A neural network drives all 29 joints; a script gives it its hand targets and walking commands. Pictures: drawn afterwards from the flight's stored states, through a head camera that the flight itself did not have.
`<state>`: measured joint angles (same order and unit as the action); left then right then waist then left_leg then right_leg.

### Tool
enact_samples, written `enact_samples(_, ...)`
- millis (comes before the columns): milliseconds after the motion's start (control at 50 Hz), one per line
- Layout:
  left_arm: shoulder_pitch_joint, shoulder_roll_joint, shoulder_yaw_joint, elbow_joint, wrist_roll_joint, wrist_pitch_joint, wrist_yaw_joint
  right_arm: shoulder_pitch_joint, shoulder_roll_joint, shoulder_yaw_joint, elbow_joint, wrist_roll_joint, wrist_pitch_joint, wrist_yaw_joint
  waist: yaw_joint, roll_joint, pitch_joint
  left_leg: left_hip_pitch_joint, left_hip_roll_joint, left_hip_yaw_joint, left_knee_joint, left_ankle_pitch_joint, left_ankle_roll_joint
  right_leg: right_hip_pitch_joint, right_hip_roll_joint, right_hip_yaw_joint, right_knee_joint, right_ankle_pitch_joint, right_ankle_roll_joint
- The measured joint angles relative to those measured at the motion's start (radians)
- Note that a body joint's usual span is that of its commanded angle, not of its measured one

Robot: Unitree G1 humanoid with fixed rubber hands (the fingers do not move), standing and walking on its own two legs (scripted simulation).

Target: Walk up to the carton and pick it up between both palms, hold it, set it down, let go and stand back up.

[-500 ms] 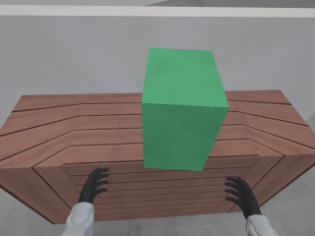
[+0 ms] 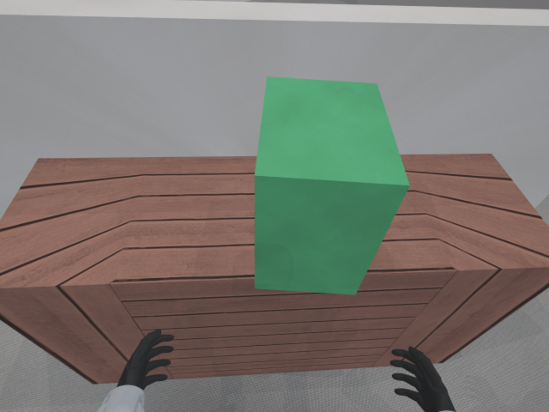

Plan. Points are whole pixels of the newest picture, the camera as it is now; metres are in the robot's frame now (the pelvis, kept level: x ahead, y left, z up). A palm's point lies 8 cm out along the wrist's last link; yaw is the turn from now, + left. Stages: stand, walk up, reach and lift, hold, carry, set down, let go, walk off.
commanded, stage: set down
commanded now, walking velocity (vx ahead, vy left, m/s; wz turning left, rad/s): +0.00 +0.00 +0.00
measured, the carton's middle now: (313, 190) +0.47 -0.04 +0.04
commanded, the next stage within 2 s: let go in 0.26 s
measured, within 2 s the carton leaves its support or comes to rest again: neither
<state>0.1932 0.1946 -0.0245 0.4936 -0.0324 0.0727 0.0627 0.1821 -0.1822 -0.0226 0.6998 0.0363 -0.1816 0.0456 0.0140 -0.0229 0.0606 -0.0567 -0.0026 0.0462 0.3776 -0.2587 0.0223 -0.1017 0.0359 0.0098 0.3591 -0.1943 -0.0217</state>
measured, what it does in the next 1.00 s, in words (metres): stands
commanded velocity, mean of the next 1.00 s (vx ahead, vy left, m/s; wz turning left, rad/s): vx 0.00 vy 0.00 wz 0.00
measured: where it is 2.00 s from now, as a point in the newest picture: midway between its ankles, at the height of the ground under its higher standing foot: outside the picture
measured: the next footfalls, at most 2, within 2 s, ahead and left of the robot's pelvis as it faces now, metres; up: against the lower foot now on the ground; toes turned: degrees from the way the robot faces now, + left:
right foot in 1.38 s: -0.02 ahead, -0.11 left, +0.00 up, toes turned -6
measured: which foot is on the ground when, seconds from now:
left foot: down 0.00-1.00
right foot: down 0.00-1.00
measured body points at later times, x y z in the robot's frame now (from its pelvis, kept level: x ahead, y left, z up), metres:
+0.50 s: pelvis +0.00 +0.00 +0.00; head +0.00 +0.01 +0.45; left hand +0.17 +0.22 -0.09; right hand +0.16 -0.23 -0.09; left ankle -0.03 +0.10 -0.75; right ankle +0.00 -0.11 -0.75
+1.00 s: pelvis -0.01 +0.00 -0.02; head -0.02 +0.00 +0.43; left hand +0.11 +0.24 -0.12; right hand +0.09 -0.27 -0.13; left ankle -0.03 +0.10 -0.75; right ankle +0.00 -0.11 -0.75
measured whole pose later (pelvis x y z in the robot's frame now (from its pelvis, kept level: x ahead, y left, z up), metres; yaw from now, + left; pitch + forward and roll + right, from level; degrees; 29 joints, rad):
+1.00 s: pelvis -0.01 +0.00 -0.02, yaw -2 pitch -2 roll -1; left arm 0.30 0.21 0.03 0.67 0.04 0.00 -0.01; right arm 0.25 -0.24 -0.08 0.75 -0.04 0.05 0.00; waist 0.00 0.02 0.00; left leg -0.22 0.03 0.08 0.62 -0.37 0.03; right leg -0.27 0.06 0.02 0.58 -0.28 -0.02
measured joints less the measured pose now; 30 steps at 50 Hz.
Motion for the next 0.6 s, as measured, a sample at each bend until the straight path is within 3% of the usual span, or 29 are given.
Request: enact_samples(600,-0.004,0.009,0.002,0.007,0.018,0.051,-0.034,0.013,0.002,-0.018,0.055,-0.046,-0.045,-0.013,-0.007,0.0,0.016,-0.006,0.007,-0.007,0.052,-0.028,-0.007,-0.002,0.003,-0.016,0.05,-0.03,-0.007)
